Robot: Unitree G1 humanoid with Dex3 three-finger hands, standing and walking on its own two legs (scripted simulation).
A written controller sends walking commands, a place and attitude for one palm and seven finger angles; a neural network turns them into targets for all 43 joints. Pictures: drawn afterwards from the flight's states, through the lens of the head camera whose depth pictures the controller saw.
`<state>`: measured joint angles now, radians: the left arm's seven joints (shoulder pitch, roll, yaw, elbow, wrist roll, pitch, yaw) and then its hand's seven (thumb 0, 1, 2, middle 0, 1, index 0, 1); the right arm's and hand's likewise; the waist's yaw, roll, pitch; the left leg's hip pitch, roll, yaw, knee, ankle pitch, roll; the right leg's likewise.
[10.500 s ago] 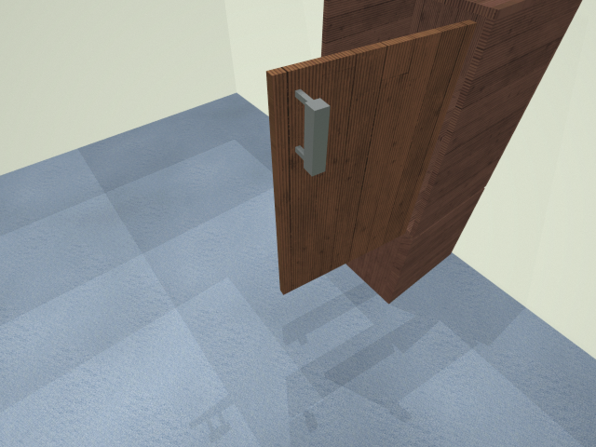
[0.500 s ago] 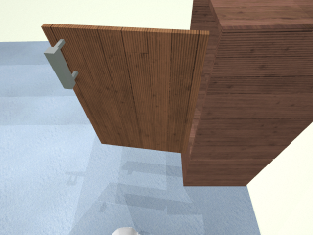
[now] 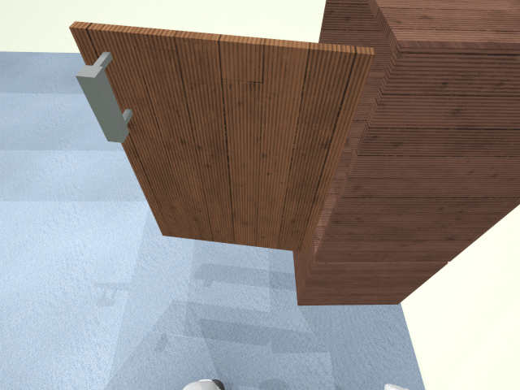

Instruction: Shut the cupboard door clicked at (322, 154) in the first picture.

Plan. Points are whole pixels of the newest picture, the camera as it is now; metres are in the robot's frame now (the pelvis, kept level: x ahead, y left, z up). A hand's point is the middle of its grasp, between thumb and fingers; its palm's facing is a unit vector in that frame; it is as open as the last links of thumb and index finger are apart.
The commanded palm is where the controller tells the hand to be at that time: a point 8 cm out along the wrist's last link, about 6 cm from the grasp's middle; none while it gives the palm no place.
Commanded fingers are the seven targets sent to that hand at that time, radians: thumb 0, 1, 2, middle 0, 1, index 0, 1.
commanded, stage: come to a stop and stand still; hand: left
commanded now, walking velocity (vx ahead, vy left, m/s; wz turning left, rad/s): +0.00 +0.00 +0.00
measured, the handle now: (111, 97) +0.49 +0.27 +0.16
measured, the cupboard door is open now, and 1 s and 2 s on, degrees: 82 82 82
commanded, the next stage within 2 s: look again from close up in 0.54 s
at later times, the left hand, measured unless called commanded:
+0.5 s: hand out of the picture +0.01 +0.13 -0.17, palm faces +0.06 -0.98 -0.19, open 7.3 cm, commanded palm none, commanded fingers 0.00 0.90 0.90 -0.20 -0.30 -0.20 -0.30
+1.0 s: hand out of the picture -0.01 +0.15 -0.17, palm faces +0.04 -0.98 -0.20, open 7.4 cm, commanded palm none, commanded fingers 0.00 0.90 0.90 -0.20 -0.30 -0.20 -0.30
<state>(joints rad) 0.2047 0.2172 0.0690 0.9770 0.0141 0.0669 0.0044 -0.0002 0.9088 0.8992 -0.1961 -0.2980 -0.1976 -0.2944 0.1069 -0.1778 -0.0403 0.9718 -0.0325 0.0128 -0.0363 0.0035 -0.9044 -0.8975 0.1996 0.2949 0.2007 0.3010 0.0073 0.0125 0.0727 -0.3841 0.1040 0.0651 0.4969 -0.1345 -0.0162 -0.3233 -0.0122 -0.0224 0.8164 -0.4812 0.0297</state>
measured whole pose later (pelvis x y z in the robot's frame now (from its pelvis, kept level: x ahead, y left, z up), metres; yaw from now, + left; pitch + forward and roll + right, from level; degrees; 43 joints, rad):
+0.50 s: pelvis -0.01 -0.04 +0.01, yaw +1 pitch -1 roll +0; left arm 0.23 0.17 0.01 1.11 0.00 0.01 0.02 0.00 0.93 0.90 -0.20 -0.30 -0.20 -0.29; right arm 0.26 -0.14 -0.01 1.15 -0.02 0.01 -0.03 0.01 -0.91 -0.90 0.20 0.29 0.20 0.30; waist 0.00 0.00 0.04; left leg -0.20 0.03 0.02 0.44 -0.22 -0.02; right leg -0.13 0.00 -0.06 0.42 -0.28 -0.02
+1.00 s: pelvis -0.01 -0.02 +0.00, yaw +0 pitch -2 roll +0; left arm 0.30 0.16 -0.01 1.07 0.01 -0.01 0.03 0.00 0.91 0.90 -0.20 -0.30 -0.20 -0.29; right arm 0.28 -0.17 0.02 1.06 -0.02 -0.02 -0.02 0.01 -0.94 -0.90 0.20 0.29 0.20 0.30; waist 0.00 0.00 0.01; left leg -0.21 0.01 0.04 0.51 -0.27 0.01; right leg -0.15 -0.02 -0.03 0.51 -0.32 0.01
